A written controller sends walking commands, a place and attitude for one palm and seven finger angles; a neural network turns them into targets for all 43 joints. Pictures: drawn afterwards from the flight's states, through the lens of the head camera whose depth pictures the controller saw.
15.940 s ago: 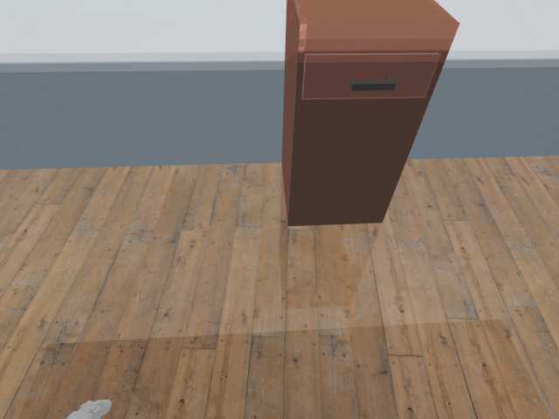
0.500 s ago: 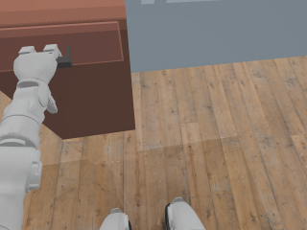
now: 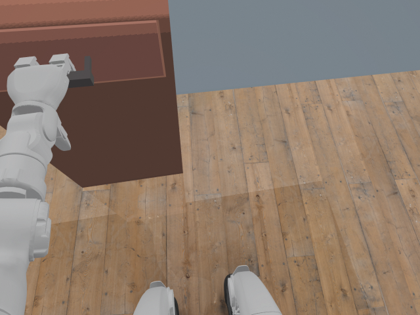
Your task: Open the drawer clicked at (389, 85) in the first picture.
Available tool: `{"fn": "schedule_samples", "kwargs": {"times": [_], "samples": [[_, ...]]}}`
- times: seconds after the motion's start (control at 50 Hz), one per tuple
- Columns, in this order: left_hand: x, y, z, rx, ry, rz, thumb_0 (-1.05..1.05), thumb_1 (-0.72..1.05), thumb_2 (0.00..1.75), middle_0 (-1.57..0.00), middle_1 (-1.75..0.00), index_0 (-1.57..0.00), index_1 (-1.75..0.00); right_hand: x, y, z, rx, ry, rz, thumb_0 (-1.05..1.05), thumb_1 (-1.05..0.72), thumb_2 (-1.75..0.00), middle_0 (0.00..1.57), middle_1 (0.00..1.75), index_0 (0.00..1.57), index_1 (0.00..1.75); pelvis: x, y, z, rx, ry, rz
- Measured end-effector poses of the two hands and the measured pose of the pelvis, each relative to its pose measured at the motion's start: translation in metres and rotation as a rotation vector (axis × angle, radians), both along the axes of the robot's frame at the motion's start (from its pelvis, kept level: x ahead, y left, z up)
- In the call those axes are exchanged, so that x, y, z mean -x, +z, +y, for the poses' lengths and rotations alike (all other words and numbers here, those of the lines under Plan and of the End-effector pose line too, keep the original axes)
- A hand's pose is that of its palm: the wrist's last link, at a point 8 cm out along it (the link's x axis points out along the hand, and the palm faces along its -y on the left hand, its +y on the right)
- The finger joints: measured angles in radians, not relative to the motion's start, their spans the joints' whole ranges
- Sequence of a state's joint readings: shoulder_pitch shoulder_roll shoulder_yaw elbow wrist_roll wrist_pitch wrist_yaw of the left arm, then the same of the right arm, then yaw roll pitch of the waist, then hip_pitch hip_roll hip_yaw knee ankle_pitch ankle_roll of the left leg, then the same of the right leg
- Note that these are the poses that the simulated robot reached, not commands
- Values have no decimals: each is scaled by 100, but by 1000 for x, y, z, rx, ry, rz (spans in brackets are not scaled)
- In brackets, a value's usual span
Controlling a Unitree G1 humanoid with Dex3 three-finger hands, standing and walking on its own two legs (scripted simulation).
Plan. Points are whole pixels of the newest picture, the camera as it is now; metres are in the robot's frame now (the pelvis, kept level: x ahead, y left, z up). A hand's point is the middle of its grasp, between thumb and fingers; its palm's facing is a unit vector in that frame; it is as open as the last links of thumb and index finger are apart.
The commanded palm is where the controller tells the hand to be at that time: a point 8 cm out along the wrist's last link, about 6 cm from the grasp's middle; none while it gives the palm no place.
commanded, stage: close the thumb around the handle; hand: left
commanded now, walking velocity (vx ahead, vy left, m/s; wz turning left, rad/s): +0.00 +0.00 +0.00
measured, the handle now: (56, 72) +0.58 +0.25 +0.03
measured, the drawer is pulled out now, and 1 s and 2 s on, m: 0.00 0.00 0.06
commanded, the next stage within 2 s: pull the drawer open in 0.74 s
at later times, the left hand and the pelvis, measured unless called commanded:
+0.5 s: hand (57, 101) +0.53 +0.25 +0.01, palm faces -0.09 -0.02 -1.00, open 8.2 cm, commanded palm +0.52 +0.24 +0.06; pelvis +0.00 +0.00 +0.00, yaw +0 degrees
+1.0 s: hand (58, 103) +0.53 +0.25 +0.01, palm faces -0.07 -0.04 -1.00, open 5.5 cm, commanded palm +0.49 +0.24 +0.06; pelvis +0.02 +0.00 +0.01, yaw -1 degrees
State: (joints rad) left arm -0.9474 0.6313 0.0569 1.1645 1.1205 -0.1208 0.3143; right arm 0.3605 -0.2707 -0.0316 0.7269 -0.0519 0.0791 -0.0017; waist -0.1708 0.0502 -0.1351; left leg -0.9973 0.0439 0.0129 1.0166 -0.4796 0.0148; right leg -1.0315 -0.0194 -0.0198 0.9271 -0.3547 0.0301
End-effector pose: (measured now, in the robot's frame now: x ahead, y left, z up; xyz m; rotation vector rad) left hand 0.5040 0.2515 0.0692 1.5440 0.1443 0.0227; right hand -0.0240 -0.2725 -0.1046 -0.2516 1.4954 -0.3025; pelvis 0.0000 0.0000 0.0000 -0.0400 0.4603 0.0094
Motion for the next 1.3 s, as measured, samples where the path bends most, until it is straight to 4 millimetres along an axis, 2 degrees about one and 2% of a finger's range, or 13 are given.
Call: {"fn": "schedule_samples", "kwargs": {"times": [0.12, 0.22, 0.36, 0.6, 0.68, 1.02, 1.22, 1.3], "samples": [[0, 0, 0, 1, 0, -6, 0, -48, 31, -29, -120, -32, -120, 3, 0, 1, -1, -4, 8, 0, -91, -89, 21, 30, 21, 30, 0, 0, 1, 1, 0, 1], [1, 0, -1, -5, 6, -5, 0, -36, 36, -29, -121, -33, -121, 3, 0, 2, -5, -7, 9, 0, -91, -89, 21, 30, 21, 30, 0, 0, 1, 2, 2, 0], [-3, 0, -1, -18, 14, 8, 0, -5, 49, -32, -124, -35, -125, 2, 0, 3, -4, -1, 6, 0, -91, -89, 21, 30, 21, 30, 0, 0, 1, 2, 7, 2], [-10, -1, -2, -11, 8, 10, 0, 58, 76, -37, -131, -40, -132, 4, -1, 3, -1, -6, 17, 0, -91, -89, 21, 30, 21, 30, -2, -2, 0, 4, 3, 13], [-10, -1, -2, -10, 7, 10, 0, 73, 83, -37, -133, -41, -133, 4, -1, 3, -5, -11, 20, 0, -91, -89, 21, 30, 21, 30, -3, -1, 0, 3, 1, 12], [-4, -3, -2, 9, 2, -3, 0, 75, 79, -32, -134, -39, -135, -11, 5, 5, -21, -23, 10, 0, -91, -89, 20, 30, 21, 30, -17, 8, 4, 3, -16, -2], [18, -3, -3, 20, -7, -16, 1, 75, 79, -30, -135, -39, -135, -46, 7, 9, -50, -3, -41, 0, -91, -89, 20, 30, 21, 30, -32, 18, 5, -1, -18, -35], [19, -3, -2, 8, -14, -14, 0, 74, 81, -32, -135, -39, -135, -61, 5, 7, -41, 34, -66, 0, -91, -89, 21, 30, 21, 30, -31, 17, 4, -1, -1, -40]]}}
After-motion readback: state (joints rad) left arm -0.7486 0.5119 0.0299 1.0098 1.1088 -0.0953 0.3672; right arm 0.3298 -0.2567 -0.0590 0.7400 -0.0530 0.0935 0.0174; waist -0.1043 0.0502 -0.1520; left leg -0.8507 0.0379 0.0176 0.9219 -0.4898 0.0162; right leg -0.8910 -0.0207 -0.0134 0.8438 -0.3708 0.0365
